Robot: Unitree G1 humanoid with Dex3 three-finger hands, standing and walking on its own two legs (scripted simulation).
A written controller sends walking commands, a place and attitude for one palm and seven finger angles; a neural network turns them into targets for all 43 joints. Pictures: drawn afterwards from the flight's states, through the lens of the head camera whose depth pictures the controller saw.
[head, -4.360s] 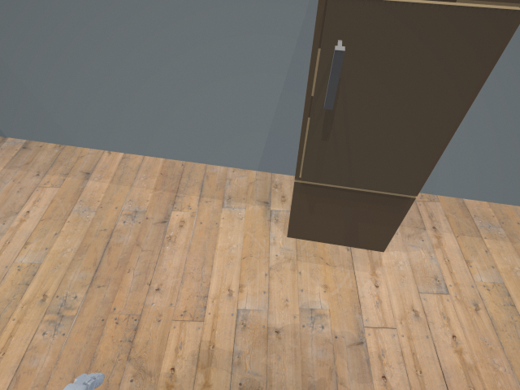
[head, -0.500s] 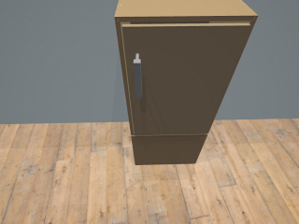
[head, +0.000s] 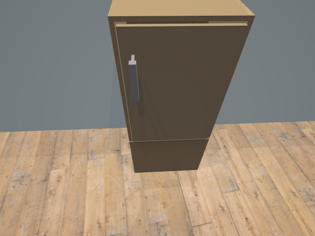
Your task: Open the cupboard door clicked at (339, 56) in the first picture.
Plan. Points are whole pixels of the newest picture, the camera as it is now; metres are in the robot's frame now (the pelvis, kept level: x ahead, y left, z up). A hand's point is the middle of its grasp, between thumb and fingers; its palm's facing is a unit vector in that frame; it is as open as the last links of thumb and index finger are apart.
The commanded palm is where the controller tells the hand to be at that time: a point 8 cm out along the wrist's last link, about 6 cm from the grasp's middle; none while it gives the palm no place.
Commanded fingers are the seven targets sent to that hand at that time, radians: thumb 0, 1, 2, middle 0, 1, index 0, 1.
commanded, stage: come to a stop and stand still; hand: left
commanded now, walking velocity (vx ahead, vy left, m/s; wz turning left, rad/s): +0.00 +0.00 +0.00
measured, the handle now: (134, 79) +0.60 +0.11 +0.07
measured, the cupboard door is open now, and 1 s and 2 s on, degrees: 0 0 0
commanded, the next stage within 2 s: look again from close up in 0.70 s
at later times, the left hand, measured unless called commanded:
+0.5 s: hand out of the picture +0.00 +0.14 -0.18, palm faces +0.03 -0.99 -0.15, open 7.4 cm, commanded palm none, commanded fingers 0.00 0.90 0.90 -0.20 -0.30 -0.20 -0.30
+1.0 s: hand out of the picture +0.04 +0.17 -0.18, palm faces +0.00 -0.98 -0.21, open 7.4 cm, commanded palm none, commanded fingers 0.00 0.90 0.90 -0.20 -0.30 -0.20 -0.30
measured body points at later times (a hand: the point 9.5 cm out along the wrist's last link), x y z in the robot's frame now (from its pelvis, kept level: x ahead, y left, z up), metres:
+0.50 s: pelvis +0.03 -0.01 +0.00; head +0.04 -0.01 +0.45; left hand +0.00 +0.19 -0.16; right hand +0.02 -0.23 -0.16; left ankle +0.05 +0.10 -0.74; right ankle -0.03 -0.10 -0.74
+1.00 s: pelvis +0.03 +0.00 -0.01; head +0.04 -0.01 +0.44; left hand +0.04 +0.22 -0.16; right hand +0.05 -0.23 -0.17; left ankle +0.05 +0.10 -0.74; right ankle -0.03 -0.10 -0.74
